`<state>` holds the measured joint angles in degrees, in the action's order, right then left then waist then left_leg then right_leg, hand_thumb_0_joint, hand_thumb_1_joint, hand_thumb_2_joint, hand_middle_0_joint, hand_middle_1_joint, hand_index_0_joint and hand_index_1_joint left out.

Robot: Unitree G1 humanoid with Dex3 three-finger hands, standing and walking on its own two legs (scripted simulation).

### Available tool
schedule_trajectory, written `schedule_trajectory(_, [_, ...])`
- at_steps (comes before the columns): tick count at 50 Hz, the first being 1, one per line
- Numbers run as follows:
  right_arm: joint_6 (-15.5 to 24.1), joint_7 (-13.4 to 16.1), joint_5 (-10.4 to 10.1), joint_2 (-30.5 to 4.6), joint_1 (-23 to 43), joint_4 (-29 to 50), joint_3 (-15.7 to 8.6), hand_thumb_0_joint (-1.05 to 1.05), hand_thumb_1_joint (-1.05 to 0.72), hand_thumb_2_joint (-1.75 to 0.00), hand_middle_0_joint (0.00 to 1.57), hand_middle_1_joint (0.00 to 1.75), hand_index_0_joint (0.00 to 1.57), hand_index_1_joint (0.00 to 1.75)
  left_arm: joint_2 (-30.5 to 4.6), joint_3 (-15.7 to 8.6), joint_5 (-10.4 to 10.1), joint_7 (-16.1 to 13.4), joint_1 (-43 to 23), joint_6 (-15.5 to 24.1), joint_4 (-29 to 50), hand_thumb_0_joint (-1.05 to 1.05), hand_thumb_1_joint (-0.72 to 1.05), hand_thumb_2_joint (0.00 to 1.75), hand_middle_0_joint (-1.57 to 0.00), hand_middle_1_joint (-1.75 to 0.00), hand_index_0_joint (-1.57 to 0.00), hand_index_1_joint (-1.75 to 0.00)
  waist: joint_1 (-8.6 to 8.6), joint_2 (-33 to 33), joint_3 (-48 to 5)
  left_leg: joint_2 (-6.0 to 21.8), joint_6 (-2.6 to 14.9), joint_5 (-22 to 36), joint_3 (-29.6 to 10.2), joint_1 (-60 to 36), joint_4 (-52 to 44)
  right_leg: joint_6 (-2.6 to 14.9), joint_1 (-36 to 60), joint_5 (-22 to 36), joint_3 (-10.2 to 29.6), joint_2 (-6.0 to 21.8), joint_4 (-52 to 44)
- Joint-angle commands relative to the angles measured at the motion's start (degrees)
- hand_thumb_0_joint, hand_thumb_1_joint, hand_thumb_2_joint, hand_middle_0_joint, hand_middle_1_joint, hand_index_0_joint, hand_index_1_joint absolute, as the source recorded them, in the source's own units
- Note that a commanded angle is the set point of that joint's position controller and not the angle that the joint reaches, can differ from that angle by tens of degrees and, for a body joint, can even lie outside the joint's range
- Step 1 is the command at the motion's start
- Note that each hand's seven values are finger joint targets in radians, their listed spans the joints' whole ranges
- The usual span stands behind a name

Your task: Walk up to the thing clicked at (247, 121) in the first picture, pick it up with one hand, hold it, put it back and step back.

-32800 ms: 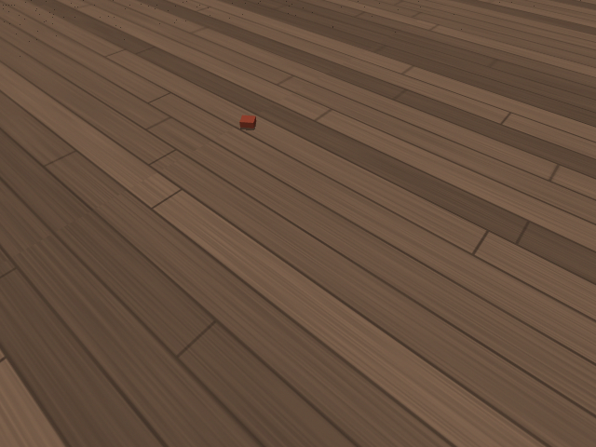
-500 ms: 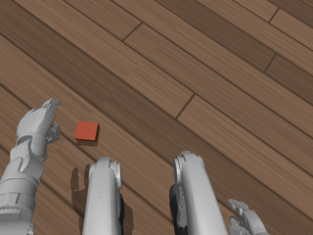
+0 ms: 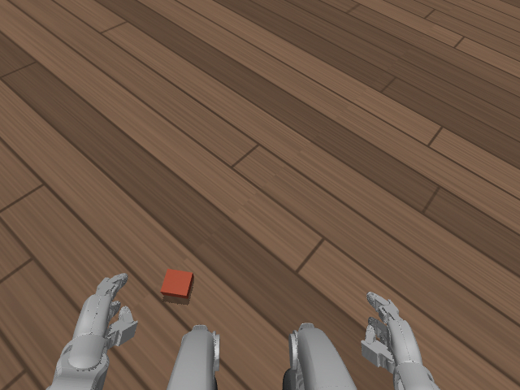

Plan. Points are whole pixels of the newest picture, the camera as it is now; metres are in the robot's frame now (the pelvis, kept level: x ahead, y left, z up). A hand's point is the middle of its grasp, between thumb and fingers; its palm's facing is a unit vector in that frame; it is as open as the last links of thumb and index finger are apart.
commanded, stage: home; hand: left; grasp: from above
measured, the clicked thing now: (177, 283) +0.46 +0.23 -0.60
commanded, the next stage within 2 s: none
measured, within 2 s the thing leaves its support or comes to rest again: neither
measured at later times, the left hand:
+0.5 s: hand (108, 332) +0.21 +0.18 +0.05, palm faces +0.08 -0.97 -0.21, open 7.4 cm
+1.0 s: hand (112, 334) +0.21 +0.18 +0.05, palm faces +0.08 -0.97 -0.21, open 7.4 cm
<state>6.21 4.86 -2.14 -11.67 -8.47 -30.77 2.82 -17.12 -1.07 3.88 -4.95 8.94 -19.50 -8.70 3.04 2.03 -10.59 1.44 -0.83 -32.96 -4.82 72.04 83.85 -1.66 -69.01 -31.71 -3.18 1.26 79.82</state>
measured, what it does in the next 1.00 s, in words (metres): rises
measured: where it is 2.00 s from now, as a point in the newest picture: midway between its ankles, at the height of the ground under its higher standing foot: outside the picture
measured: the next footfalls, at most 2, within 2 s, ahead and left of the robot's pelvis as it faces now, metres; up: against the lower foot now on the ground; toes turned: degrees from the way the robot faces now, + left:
none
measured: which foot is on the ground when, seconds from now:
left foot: down 0.00-1.00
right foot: down 0.00-1.00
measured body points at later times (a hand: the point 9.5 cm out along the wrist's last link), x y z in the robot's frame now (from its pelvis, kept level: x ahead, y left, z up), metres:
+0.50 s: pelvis +0.06 +0.00 +0.10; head +0.06 +0.00 +0.55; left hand +0.20 +0.23 +0.07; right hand +0.23 -0.24 +0.04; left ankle +0.06 +0.12 -0.58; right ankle +0.06 -0.14 -0.58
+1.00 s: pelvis +0.05 +0.00 +0.10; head +0.07 +0.00 +0.55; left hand +0.20 +0.23 +0.07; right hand +0.22 -0.24 +0.03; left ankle +0.06 +0.12 -0.58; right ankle +0.06 -0.14 -0.58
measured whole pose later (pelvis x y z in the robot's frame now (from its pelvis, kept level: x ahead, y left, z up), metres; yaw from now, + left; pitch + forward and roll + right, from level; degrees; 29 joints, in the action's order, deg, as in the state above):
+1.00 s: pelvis +0.05 +0.00 +0.10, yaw +2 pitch +9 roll -3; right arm 13.9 10.4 0.0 -12.3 -17.1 -31.6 2.0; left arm -12.9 -1.5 -2.7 -1.4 28.4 -26.2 6.7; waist 1.9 2.9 -9.0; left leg 2.0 -0.9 -28.1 -3.8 39.0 57.8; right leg -1.4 -36.0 -26.6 -3.3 1.0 53.6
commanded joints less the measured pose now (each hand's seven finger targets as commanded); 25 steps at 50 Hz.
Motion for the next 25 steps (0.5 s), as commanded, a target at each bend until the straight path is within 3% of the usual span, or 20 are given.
schedule_trajectory(1, [3.8,3.17,-0.28,-7.95,-1.59,7.15,-3.02,0.0,-0.9,-0.9,0.2,0.3,0.2,0.3,-4.58,-4.24,-3.86,-0.92,0.49,-0.15,14.68,0.0,0.9,0.9,-0.2,-0.3,-0.2,-0.3,1.55,4.01,-14.4,-0.71,1.4,5.24,-0.62,-22.3,-21.72,2.48,16.96,6.76,1.0,-1.99,-18.78])
schedule_trajectory(5, [5.21,4.81,0.03,-7.39,-3.63,8.11,-2.66,0.0,-0.9,-0.9,0.2,0.3,0.2,0.3,-3.46,-5.4,-6.33,-0.57,6.34,-1.89,19.06,0.0,0.9,0.9,-0.2,-0.3,-0.2,-0.3,0.92,3.42,-12.99,-0.84,1.22,12.44,0.13,-28.2,-25.88,2.28,24.41,12.49,0.32,-2.24,-23.77])
schedule_trajectory(8, [6.05,5.63,0.28,-6.95,-4.59,8.86,-2.52,0.0,-0.9,-0.9,0.2,0.3,0.2,0.3,-1.92,-5.18,-7.54,-0.04,11.41,-3.25,21.24,0.0,0.9,0.9,-0.2,-0.3,-0.2,-0.3,0.2,2.97,-9.31,-1.02,1.19,13.54,1.22,-31.04,-29.41,2.17,28.13,13.34,0.06,-2.4,-27.9])
schedule_trajectory(14, [7.67,6.41,0.8,-6.71,-5.25,10.12,-2.97,0.0,-0.9,-0.9,0.2,0.3,0.2,0.3,-0.75,-4.13,-7.39,1.23,18.86,-4.52,26.21,0.0,0.9,0.9,-0.2,-0.3,-0.2,-0.3,-0.14,2.02,-6.23,-1.02,1.05,19.34,1.49,-35.98,-33.42,2.18,32.87,17.52,-1.22,-3.06,-31.78])
schedule_trajectory(25, [10.16,6.23,1.7,-7.73,-4.66,9.57,-3.94,0.0,-0.9,-0.9,0.2,0.3,0.2,0.3,-1.25,-4.05,-6.53,3.54,17.17,-4.05,26.27,0.0,0.9,0.9,-0.2,-0.3,-0.2,-0.3,-0.13,-0.02,-1.28,-1.65,1.51,16.93,2.35,-37.21,-35.75,1.58,34.24,15.11,-1.53,-2.74,-34.82])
